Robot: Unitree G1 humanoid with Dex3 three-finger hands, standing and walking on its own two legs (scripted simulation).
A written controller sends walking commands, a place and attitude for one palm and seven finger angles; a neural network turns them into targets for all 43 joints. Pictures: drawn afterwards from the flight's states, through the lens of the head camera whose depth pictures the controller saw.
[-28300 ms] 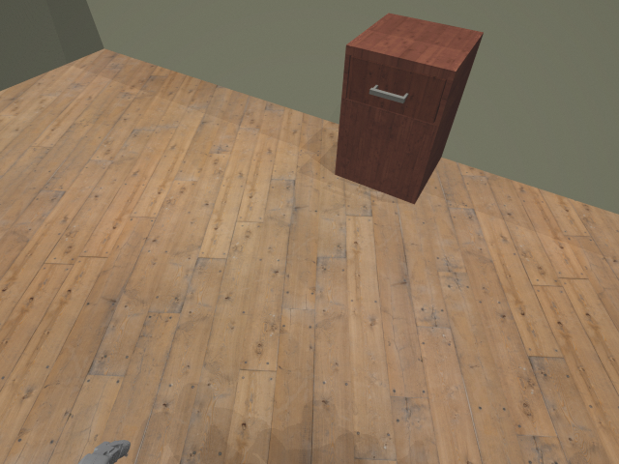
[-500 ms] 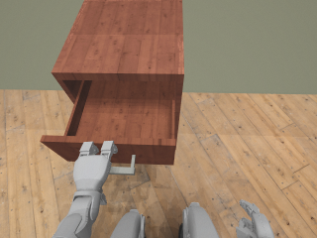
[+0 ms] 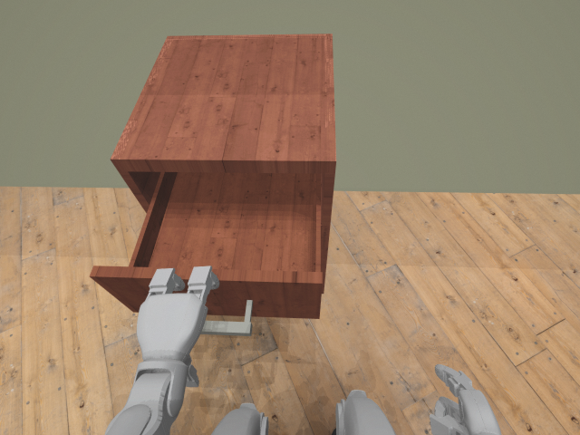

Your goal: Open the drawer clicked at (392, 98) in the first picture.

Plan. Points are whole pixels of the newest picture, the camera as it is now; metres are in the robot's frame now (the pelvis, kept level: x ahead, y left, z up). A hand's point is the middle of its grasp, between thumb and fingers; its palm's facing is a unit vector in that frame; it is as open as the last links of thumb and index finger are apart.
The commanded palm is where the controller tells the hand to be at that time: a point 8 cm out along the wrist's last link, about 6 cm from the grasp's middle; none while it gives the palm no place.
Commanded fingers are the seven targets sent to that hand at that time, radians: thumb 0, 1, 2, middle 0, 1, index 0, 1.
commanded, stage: lift the hand off the handle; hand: left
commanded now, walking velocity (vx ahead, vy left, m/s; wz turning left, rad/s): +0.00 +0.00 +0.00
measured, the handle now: (212, 316) +0.33 +0.17 -0.15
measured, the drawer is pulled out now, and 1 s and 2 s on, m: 0.23 0.23 0.23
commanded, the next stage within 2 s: draw the hand back to the body in 0.66 s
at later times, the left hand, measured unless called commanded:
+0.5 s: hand (176, 324) +0.27 +0.18 -0.02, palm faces -0.02 -0.11 -0.99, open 13.8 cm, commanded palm +0.25 +0.17 +0.04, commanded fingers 0.00 -0.50 0.30 -0.30 -1.20 -0.30 -1.20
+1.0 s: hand (151, 310) +0.27 +0.19 +0.04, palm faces +0.08 -0.09 -0.99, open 13.8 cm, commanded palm +0.24 +0.19 +0.09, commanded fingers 0.00 -0.50 0.30 -0.30 -1.20 -0.30 -1.20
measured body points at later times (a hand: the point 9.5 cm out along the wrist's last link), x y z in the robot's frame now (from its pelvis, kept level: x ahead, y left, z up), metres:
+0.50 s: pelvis +0.01 +0.00 +0.02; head +0.07 -0.03 +0.47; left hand +0.26 +0.18 +0.04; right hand +0.17 -0.25 -0.09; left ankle -0.01 +0.12 -0.65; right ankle +0.05 -0.10 -0.65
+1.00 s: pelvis +0.02 +0.00 +0.04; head +0.05 -0.04 +0.49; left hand +0.26 +0.19 +0.09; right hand +0.18 -0.23 -0.07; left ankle -0.01 +0.12 -0.65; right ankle +0.05 -0.10 -0.65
